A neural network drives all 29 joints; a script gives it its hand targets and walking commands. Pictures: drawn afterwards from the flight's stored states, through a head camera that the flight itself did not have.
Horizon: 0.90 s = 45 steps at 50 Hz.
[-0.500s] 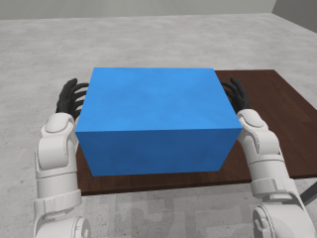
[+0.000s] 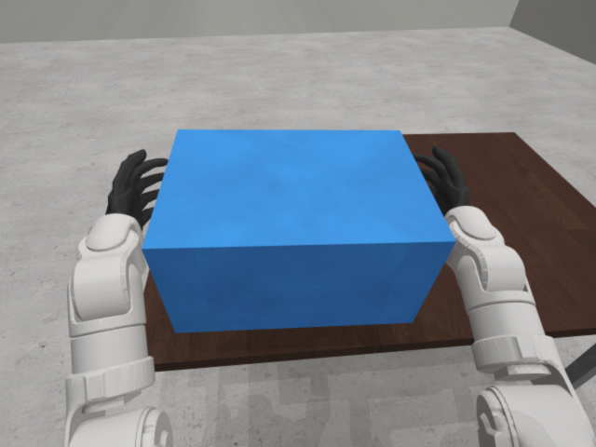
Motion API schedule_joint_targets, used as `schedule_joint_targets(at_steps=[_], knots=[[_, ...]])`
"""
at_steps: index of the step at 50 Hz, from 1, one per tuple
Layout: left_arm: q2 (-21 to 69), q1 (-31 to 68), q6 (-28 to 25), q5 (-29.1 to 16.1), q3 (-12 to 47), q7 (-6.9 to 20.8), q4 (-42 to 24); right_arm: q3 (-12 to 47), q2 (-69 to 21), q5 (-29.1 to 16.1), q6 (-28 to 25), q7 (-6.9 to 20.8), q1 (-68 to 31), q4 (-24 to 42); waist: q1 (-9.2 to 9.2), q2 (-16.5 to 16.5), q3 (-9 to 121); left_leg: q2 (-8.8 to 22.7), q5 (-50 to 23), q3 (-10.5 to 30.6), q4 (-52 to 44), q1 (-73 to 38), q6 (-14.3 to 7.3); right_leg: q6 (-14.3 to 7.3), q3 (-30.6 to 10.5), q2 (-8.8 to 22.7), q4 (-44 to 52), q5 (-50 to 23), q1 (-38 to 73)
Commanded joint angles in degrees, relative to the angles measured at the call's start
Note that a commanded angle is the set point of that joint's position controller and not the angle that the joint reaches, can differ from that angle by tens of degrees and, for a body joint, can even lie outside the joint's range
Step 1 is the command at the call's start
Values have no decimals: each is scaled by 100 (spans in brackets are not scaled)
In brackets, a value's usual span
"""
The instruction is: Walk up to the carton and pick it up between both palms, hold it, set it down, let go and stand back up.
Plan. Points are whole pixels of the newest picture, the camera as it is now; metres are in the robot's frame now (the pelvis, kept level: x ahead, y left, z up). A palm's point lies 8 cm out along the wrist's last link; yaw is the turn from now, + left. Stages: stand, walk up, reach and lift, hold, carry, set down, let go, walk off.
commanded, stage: hold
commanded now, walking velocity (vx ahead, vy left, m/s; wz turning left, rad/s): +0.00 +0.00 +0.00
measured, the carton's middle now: (294, 225) +0.36 +0.01 +0.14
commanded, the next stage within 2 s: set down in 1.04 s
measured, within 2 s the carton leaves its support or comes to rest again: neither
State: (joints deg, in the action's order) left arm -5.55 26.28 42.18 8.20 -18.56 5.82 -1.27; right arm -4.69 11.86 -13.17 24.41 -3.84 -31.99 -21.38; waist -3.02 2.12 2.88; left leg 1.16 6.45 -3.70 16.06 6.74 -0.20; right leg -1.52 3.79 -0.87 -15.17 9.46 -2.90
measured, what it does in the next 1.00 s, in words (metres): stands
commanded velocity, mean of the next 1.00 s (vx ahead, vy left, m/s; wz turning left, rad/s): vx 0.00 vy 0.00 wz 0.00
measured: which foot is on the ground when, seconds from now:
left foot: down 0.00-1.00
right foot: down 0.00-1.00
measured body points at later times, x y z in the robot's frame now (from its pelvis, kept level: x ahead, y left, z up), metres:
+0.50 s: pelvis +0.00 +0.00 +0.00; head -0.06 +0.03 +0.44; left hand +0.35 +0.22 +0.19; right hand +0.37 -0.19 +0.19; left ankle +0.03 +0.11 -0.75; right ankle -0.01 -0.10 -0.75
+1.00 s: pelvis -0.01 +0.01 +0.00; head -0.05 +0.03 +0.45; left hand +0.36 +0.21 +0.18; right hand +0.37 -0.19 +0.18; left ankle +0.03 +0.11 -0.75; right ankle -0.01 -0.10 -0.75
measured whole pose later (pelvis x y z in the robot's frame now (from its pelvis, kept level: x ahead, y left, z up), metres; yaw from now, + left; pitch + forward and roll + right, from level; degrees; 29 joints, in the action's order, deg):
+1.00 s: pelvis -0.01 +0.01 +0.00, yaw +0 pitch -3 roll +0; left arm -6.3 29.1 39.8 7.6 -17.3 4.3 4.6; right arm -5.9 12.2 -12.7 21.5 -2.5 -34.3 -27.5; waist -2.7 2.3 4.1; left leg 0.9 6.3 -3.9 16.6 7.8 -0.7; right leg -1.2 3.6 -0.5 -15.7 9.2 -4.0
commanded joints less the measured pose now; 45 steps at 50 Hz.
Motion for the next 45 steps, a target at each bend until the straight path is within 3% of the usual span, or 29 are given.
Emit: schedule_joint_targets(at_steps=[1, 5, 6, 10, 14, 17, 23, 27, 34, 38, 45], knots=[[1931, 3204, -292, -820, 2503, 593, -1034, 1819, -2299, -558, -333, 805, -3783, 1864, -112, -356, 2102, -236, -1077, 186, 85, -1376, 183, 215, -108, -130, 165, -1582, -164], [1918, 3184, -322, -839, 2527, 560, -1010, 1831, -2279, -561, -347, 804, -3779, 1902, -114, -379, 2202, -241, -1131, 202, 128, -1455, 185, 225, -89, -135, 160, -1635, -213], [1671, 3390, -326, -703, 2276, 619, -310, 1709, -2307, -442, -306, 786, -3981, 1507, 24, -80, 2042, -274, -927, 104, 71, -1121, 62, 277, -205, -40, 168, -1493, 30], [1771, 3186, -413, -658, 2270, 642, -438, 1871, -2386, -499, -390, 722, -3952, 1689, 119, -59, 2281, -295, -1094, 85, 70, -975, 21, 314, -246, -44, 11, -1815, 427], [1883, 3313, -508, -813, 2402, 608, -533, 1962, -2470, -646, -459, 677, -4102, 1911, 76, -131, 2449, -303, -1490, 111, 206, -1165, 80, 288, -234, -78, -25, -2069, 337], [1914, 3278, -465, -756, 2427, 580, -580, 1879, -2392, -639, -412, 700, -3835, 1617, 13, -298, 2113, -253, -1532, 123, 196, -1247, 160, 227, -211, -94, 51, -1831, 162], [1970, 3408, -284, -602, 2280, 627, -159, 1495, -2232, -407, -307, 813, -3906, 1015, -39, -378, 1348, -173, -637, 97, -90, -966, 152, 148, -154, -76, 253, -761, -168], [2130, 3634, -334, -670, 2380, 605, -116, 1462, -2309, -385, -397, 903, -4134, 1018, -62, -469, 1519, -133, -593, 152, -103, -979, 165, 107, -144, -88, 233, -649, -202], [2225, 3886, -585, -819, 2547, 497, -88, 1637, -2539, -398, -638, 971, -4514, 1193, 37, -331, 2305, -170, -694, 185, 26, -1148, 81, 141, -178, -73, 168, -781, -193], [2214, 3632, -550, -709, 2360, 498, 293, 1607, -2509, -304, -639, 969, -4483, 1030, 104, -180, 2158, -160, -548, 154, -33, -1079, 10, 158, -180, -81, 212, -641, -161], [2126, 3601, -574, -724, 2348, 528, 27, 1757, -2552, -436, -629, 878, -4442, 1263, 90, -66, 2328, -201, -973, 147, 76, -1095, 23, 205, -208, -109, 154, -1144, 64]])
